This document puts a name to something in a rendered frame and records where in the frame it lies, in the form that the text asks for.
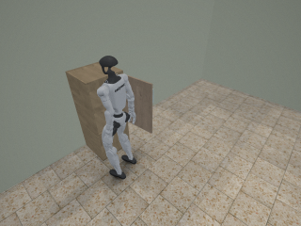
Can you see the humanoid robot head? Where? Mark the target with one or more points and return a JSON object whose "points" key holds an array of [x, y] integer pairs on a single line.
{"points": [[109, 61]]}

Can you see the right robot upper arm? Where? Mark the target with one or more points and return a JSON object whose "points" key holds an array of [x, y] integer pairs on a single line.
{"points": [[128, 87]]}

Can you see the left robot upper arm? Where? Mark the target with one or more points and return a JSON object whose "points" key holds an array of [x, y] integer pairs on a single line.
{"points": [[103, 93]]}

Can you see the right robot hand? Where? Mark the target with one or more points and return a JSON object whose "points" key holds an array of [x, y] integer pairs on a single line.
{"points": [[132, 115]]}

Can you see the right robot forearm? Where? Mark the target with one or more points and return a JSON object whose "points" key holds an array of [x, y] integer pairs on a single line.
{"points": [[131, 105]]}

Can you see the cupboard door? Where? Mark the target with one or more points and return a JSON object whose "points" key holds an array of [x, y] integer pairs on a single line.
{"points": [[143, 93]]}

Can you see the left robot forearm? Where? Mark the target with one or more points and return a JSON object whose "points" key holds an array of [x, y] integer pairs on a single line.
{"points": [[109, 124]]}

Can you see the robot torso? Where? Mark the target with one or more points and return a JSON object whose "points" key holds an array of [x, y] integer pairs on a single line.
{"points": [[117, 96]]}

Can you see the left robot hand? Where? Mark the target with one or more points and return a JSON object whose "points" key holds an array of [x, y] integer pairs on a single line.
{"points": [[108, 140]]}

